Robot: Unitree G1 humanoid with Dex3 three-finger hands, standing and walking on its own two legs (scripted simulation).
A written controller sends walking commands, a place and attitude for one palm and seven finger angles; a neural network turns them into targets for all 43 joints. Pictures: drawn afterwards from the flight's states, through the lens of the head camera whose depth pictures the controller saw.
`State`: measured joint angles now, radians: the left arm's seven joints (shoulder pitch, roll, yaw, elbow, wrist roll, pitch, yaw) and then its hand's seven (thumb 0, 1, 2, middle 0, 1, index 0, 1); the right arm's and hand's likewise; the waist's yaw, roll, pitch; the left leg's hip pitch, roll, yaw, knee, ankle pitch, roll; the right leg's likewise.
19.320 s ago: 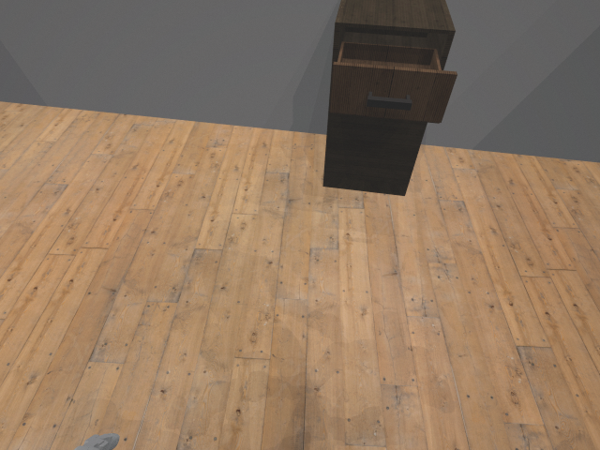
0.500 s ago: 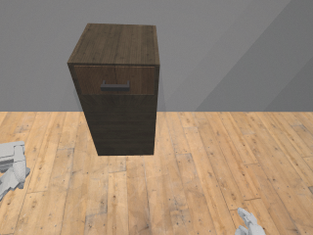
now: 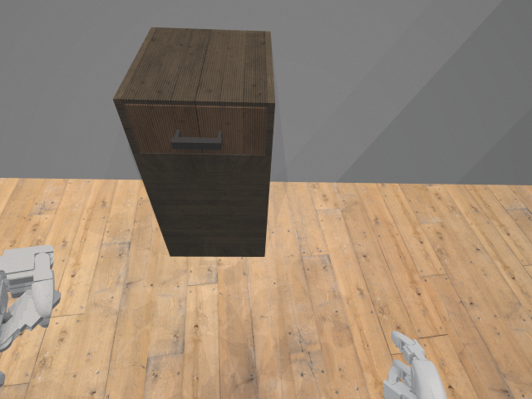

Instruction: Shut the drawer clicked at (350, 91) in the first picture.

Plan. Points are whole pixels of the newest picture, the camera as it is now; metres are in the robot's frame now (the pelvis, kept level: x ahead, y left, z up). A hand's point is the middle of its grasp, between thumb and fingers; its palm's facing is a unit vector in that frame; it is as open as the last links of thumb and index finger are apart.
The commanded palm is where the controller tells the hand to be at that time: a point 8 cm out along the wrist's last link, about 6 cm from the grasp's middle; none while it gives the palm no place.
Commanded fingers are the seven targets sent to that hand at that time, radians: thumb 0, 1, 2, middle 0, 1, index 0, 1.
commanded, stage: stop stepping back and stand still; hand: left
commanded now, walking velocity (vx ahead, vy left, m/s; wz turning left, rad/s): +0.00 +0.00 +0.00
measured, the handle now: (198, 138) +0.75 +0.23 -0.09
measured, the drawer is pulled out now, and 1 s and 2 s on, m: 0.00 0.00 0.00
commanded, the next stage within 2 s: let the arm hang, fingers relaxed in 0.36 s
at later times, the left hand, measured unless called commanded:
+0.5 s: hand (76, 290) +0.21 +0.23 +0.13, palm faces +0.26 -0.83 -0.50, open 3.2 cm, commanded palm none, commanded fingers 0.00 0.90 0.90 -1.28 -1.47 -1.28 -1.47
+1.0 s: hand out of the picture -0.12 +0.17 -0.17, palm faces +0.09 -0.97 -0.21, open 4.9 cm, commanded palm none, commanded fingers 0.00 0.90 0.90 -0.28 -0.39 -0.28 -0.39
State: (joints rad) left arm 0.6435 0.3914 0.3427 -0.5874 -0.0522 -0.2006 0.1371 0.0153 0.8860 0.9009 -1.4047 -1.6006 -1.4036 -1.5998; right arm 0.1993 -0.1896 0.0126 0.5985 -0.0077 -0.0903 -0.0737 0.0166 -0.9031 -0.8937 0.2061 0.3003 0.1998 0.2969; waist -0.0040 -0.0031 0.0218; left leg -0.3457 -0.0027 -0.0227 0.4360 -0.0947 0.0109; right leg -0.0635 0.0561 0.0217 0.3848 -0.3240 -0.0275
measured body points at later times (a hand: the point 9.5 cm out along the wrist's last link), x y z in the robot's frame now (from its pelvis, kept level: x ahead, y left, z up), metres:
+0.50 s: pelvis +0.01 -0.01 +0.00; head +0.02 -0.01 +0.45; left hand +0.19 +0.28 +0.15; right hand +0.18 -0.25 -0.10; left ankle +0.09 +0.11 -0.74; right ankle -0.07 -0.10 -0.74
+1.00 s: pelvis -0.01 +0.00 +0.00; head +0.01 +0.00 +0.44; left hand -0.12 +0.23 -0.15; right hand -0.02 -0.22 -0.16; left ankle +0.08 +0.11 -0.74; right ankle -0.08 -0.10 -0.74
